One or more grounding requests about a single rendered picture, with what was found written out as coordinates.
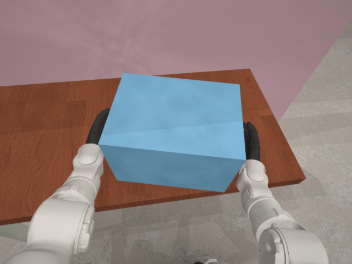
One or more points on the robot left upper arm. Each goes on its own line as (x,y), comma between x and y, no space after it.
(62,229)

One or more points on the carton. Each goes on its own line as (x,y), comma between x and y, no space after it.
(175,132)

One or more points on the robot left forearm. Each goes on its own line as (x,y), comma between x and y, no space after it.
(83,183)

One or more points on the table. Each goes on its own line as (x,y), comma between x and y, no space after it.
(42,127)

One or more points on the robot right forearm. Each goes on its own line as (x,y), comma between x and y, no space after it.
(257,200)

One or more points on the robot right upper arm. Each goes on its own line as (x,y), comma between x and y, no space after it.
(290,246)

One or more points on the robot left hand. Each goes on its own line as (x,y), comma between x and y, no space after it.
(97,127)

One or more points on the robot right hand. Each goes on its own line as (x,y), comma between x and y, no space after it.
(252,147)

